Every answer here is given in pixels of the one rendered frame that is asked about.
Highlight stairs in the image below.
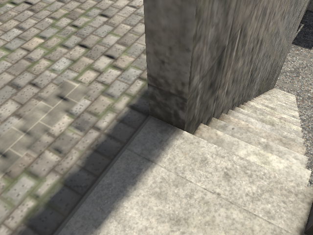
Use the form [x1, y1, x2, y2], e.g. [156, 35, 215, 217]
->
[193, 88, 312, 187]

